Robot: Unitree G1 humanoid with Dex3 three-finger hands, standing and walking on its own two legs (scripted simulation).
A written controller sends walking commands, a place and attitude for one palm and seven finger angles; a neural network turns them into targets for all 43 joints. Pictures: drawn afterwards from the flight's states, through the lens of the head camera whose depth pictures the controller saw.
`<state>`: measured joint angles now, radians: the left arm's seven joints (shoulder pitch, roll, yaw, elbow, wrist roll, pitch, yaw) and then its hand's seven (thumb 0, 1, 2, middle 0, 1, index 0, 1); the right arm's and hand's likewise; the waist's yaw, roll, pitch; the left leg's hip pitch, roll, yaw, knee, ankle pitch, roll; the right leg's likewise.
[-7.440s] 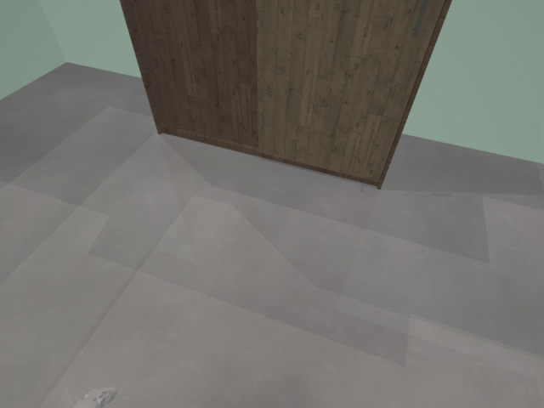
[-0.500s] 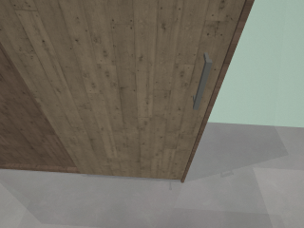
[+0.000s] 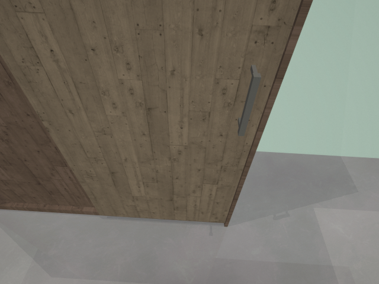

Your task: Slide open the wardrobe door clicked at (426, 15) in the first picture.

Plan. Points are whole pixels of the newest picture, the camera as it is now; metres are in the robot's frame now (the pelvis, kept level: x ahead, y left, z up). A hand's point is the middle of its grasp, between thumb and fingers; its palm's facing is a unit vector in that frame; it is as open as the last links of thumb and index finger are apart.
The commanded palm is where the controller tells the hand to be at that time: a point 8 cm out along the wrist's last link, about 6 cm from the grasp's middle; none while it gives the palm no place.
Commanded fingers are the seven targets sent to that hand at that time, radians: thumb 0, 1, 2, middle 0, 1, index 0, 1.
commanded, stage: raise the hand with hooked fingers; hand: right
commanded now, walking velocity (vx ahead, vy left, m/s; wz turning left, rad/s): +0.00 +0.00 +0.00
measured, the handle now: (247, 103) +0.53 -0.12 +0.11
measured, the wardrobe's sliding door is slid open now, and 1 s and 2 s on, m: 0.00 0.00 0.00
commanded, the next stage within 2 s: none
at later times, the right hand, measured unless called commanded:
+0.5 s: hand out of the picture +0.12 -0.23 -0.05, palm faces +0.18 +0.98 +0.01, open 8.9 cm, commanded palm +0.13 -0.27 -0.01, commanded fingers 0.00 -0.32 -0.65 0.24 0.68 0.24 0.68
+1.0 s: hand (345, 257) +0.19 -0.27 +0.04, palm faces +0.08 +0.99 -0.08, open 11.9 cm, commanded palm +0.16 -0.32 +0.05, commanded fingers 0.00 0.27 -0.40 0.28 1.05 0.28 1.05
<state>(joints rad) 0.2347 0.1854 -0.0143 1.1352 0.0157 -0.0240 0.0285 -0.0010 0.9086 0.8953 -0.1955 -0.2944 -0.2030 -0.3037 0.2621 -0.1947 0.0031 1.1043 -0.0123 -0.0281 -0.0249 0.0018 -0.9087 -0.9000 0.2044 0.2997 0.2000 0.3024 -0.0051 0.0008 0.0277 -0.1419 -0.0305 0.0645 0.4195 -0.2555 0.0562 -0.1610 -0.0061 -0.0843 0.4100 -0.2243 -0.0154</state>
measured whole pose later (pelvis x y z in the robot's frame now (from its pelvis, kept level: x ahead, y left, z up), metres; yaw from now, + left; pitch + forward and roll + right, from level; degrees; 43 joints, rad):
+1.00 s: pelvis -0.03 -0.04 -0.04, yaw -2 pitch +6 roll +3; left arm 0.30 0.27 -0.03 0.59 -0.04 -0.23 0.06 0.01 0.90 0.90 -0.20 -0.30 -0.21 -0.30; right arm 0.35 -0.29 -0.25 -0.05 0.30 -0.28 0.28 0.00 0.04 -0.50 0.27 0.91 0.26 0.91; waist -0.01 -0.04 -0.07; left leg -0.51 0.00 0.11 0.80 -0.40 0.01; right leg -0.58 0.00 -0.05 0.87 -0.40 -0.07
